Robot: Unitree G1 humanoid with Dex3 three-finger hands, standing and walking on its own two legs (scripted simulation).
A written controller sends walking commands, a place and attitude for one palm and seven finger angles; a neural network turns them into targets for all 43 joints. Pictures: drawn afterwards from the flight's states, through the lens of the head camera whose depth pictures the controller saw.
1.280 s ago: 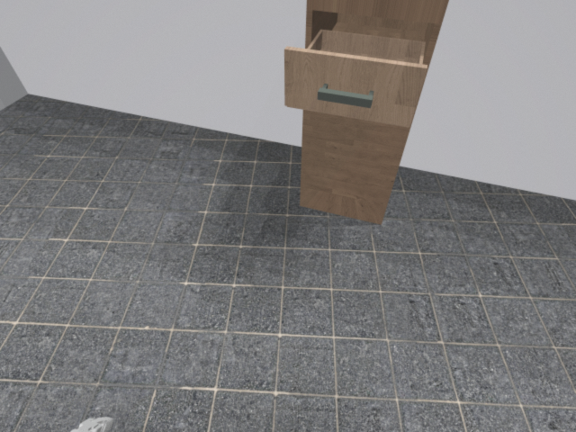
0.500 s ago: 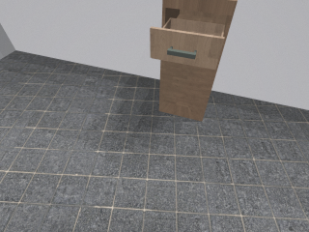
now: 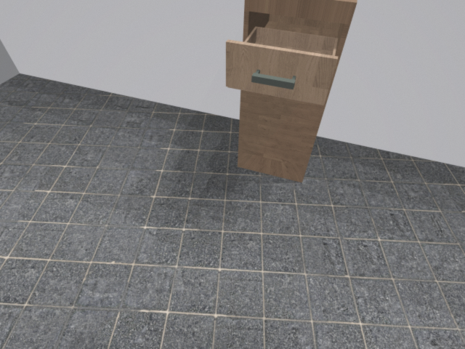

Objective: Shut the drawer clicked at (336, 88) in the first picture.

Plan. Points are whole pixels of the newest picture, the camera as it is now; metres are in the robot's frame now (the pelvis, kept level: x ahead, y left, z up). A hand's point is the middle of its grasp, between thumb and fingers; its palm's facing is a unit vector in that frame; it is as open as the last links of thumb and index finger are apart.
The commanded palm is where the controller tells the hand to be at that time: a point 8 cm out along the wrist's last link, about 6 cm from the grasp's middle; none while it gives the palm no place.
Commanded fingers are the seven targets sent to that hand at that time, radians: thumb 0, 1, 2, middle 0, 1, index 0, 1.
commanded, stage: look at it before walking up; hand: left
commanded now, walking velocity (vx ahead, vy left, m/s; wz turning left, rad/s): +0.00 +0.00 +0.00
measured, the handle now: (274, 78) +0.90 -0.08 +0.02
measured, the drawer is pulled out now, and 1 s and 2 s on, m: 0.29 0.29 0.29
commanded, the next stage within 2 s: walk to a spot facing it in 0.16 s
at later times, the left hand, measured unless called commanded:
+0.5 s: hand out of the picture +0.05 +0.22 -0.18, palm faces -0.06 -0.97 -0.25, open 7.4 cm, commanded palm none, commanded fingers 0.00 0.90 0.90 -0.20 -0.30 -0.20 -0.30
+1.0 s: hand (147, 345) +0.17 +0.19 -0.19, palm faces -0.20 -0.96 -0.19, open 7.4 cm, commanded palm none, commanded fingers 0.00 0.90 0.90 -0.20 -0.30 -0.20 -0.30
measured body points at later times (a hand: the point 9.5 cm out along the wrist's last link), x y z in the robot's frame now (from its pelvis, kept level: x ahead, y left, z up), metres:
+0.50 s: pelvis +0.03 +0.00 -0.01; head +0.02 +0.00 +0.44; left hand +0.05 +0.27 -0.16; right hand +0.05 -0.26 -0.16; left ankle +0.00 +0.13 -0.75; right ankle +0.00 -0.11 -0.74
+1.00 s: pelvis +0.20 +0.00 -0.02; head +0.22 +0.00 +0.43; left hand +0.18 +0.24 -0.17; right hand +0.29 -0.26 -0.14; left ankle +0.36 +0.08 -0.73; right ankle +0.02 -0.10 -0.74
